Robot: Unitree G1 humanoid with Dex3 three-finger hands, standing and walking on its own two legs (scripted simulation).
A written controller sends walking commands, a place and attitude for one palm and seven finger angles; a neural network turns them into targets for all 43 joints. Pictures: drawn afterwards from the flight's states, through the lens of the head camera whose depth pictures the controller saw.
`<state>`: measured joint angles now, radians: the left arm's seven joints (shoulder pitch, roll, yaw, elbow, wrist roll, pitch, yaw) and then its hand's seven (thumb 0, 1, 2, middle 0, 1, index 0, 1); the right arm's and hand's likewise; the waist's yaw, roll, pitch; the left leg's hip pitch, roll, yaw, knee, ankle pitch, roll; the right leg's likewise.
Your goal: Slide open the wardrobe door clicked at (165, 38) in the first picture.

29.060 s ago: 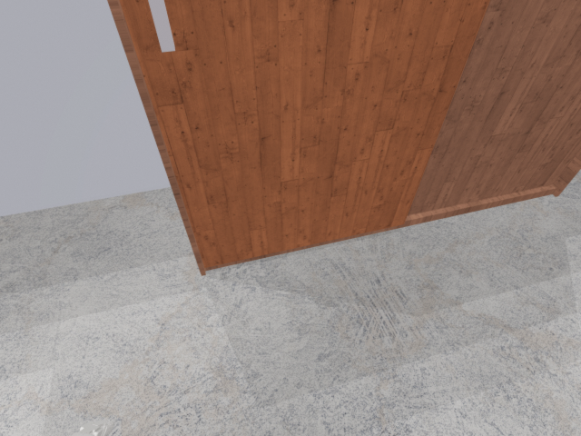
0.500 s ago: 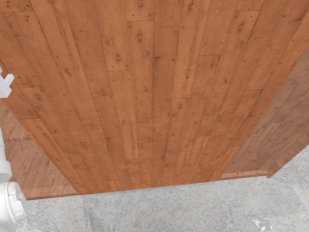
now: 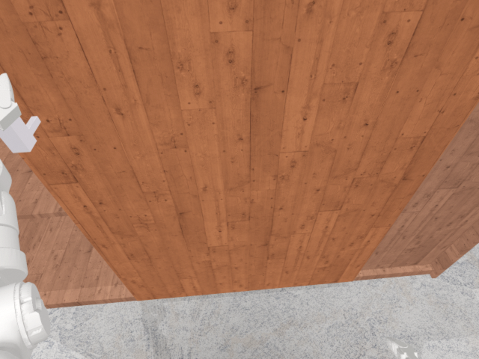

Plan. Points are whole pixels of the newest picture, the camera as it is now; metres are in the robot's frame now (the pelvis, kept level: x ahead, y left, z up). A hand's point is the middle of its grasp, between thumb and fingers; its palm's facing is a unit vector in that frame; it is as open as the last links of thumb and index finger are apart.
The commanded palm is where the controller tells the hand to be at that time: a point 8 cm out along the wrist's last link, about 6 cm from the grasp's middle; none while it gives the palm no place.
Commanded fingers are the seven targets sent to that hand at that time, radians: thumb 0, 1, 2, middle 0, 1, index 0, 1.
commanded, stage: stop walking and hold the door there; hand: left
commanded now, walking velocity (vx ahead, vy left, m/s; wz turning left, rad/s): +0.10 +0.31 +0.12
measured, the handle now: out of the picture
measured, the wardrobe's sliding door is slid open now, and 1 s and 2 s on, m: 0.49 0.49 0.49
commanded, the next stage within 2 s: loosen the grip on the handle in 1.34 s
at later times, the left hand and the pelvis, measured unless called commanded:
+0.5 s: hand (5, 108) +0.39 +0.34 +0.25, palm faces +0.45 -0.87 -0.17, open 6.5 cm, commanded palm +0.35 +0.37 +0.22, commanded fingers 0.00 0.90 0.90 -0.45 -1.40 -0.45 -1.40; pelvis -0.02 +0.08 -0.01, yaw +1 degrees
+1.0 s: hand (3, 109) +0.38 +0.34 +0.25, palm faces +0.17 -0.98 -0.08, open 6.6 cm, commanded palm +0.36 +0.38 +0.22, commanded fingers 0.00 0.90 0.90 -0.45 -1.40 -0.45 -1.40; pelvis -0.01 +0.19 -0.01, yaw +3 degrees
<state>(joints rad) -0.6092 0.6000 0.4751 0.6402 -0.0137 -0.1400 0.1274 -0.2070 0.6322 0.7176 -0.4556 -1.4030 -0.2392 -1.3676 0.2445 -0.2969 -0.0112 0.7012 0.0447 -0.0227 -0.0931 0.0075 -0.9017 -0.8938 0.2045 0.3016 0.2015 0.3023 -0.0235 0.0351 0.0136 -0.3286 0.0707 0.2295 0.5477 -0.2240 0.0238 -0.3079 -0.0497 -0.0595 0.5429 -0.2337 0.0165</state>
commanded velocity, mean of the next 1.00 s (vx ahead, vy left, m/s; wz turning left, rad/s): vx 0.06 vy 0.08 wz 0.05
